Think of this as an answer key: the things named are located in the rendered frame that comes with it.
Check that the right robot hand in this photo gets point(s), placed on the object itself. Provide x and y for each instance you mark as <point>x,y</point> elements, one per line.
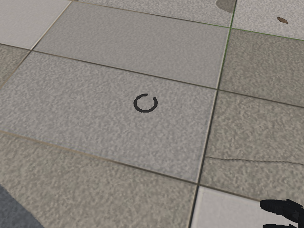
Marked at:
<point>286,208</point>

